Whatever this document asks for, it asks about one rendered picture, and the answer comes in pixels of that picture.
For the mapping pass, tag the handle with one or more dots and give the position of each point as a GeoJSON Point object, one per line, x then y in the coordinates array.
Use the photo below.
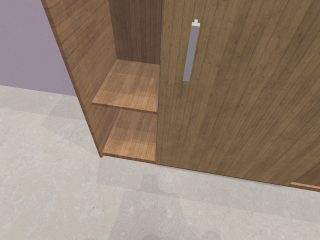
{"type": "Point", "coordinates": [195, 26]}

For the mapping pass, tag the wardrobe door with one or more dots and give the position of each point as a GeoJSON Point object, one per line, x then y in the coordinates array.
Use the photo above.
{"type": "Point", "coordinates": [310, 177]}
{"type": "Point", "coordinates": [251, 108]}

